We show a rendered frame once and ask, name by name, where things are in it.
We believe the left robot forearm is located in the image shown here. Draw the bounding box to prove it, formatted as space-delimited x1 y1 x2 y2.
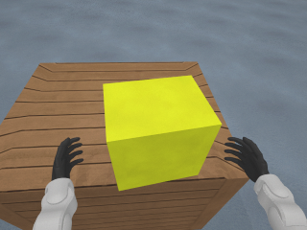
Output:
33 177 78 230

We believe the carton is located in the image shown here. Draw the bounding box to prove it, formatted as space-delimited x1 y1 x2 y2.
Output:
103 75 222 191

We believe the right robot forearm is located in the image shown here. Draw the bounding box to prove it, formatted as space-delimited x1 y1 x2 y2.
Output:
253 173 307 230

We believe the robot right hand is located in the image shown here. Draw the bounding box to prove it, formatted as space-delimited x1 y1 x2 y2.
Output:
224 137 270 183

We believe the robot left hand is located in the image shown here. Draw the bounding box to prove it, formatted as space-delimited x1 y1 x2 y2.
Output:
51 137 83 181

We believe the pedestal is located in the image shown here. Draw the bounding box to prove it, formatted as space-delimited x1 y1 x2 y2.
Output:
0 61 249 230

